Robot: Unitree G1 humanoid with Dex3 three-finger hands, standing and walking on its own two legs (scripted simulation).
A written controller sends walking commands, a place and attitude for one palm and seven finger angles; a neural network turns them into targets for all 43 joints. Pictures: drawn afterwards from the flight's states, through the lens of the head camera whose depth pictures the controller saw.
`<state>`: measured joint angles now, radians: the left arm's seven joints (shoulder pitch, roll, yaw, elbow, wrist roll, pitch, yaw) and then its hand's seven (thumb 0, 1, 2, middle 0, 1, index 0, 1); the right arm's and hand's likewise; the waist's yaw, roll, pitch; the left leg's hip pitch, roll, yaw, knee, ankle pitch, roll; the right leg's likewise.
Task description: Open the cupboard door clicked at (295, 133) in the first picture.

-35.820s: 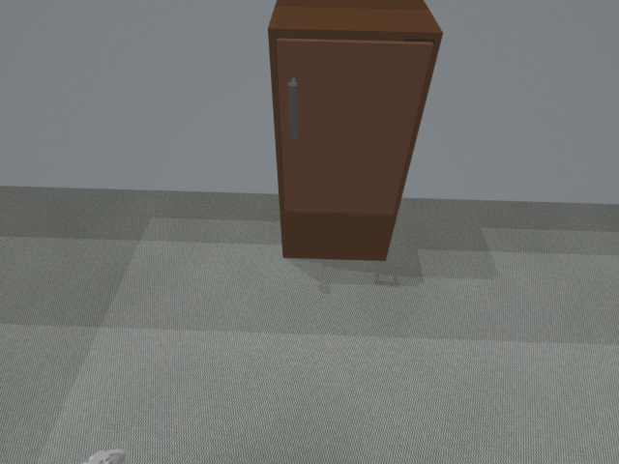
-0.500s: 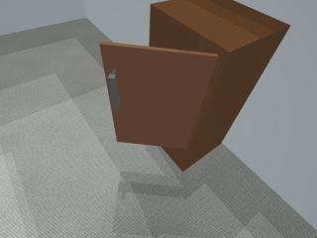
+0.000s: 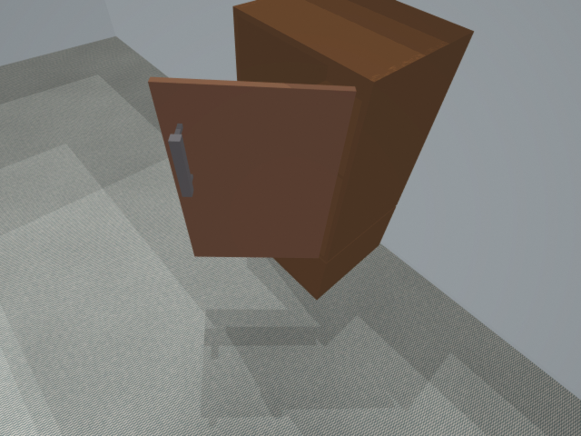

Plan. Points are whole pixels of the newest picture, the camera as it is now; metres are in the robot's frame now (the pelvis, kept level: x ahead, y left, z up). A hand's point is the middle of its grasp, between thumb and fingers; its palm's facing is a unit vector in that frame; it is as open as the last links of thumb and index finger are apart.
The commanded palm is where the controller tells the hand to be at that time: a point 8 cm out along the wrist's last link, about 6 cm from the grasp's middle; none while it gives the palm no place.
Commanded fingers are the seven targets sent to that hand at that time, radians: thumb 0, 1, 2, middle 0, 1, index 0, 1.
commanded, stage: come to a stop and stand still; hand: left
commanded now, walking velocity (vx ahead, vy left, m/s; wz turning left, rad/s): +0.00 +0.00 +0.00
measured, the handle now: (183, 161) +0.66 +0.24 -0.06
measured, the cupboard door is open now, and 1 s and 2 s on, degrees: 48 48 48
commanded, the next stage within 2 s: look again from close up in 0.46 s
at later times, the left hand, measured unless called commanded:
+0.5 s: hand out of the picture -0.04 +0.10 -0.19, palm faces +0.08 -0.99 -0.13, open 7.3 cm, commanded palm none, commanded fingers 0.00 0.90 0.90 -0.20 -0.30 -0.20 -0.30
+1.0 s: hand out of the picture -0.04 +0.17 -0.19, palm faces +0.05 -0.98 -0.20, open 7.4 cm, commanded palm none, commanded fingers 0.00 0.90 0.90 -0.20 -0.30 -0.20 -0.30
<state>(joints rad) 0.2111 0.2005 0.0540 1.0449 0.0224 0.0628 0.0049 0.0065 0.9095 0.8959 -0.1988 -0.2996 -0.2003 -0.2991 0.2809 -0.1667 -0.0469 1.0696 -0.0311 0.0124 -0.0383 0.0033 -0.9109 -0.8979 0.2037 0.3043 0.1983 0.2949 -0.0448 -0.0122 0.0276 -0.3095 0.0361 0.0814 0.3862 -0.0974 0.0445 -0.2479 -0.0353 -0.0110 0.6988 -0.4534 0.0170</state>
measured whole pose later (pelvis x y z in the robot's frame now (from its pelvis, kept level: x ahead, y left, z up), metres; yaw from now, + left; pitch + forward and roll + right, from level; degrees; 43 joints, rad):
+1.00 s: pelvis -0.05 -0.01 -0.01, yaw +1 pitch -2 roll -1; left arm 0.33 0.18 0.01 1.04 0.03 0.01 0.03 0.00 0.91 0.90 -0.20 -0.30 -0.20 -0.30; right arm 0.28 -0.17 0.00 1.02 -0.02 -0.01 -0.03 0.01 -0.93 -0.90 0.20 0.30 0.20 0.29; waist 0.00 -0.01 -0.02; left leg -0.26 -0.01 0.05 0.53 -0.24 0.05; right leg -0.19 -0.03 -0.04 0.51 -0.29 0.02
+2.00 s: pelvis +0.08 -0.01 -0.02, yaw +1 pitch -2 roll +0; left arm 0.14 0.13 0.04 0.96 0.03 -0.06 0.00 0.01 0.92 0.90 -0.20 -0.30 -0.20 -0.30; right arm 0.46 -0.10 0.00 1.14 -0.02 -0.03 -0.02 0.01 -0.91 -0.90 0.20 0.30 0.20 0.29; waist -0.04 0.02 0.05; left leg -0.23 0.00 0.08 0.87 -0.50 0.05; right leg -0.34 -0.02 -0.13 0.60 -0.22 -0.07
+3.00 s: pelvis +0.04 -0.02 -0.02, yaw +1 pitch -4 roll -1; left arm 0.31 0.17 0.02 0.95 0.03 0.03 0.04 0.01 0.91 0.90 -0.20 -0.30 -0.20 -0.30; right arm 0.34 -0.16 -0.03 1.00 -0.03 0.03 -0.01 0.01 -0.91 -0.90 0.20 0.30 0.19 0.29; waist -0.02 -0.02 -0.01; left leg -0.32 0.02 0.06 0.58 -0.22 0.04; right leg -0.25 0.02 -0.10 0.57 -0.30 -0.04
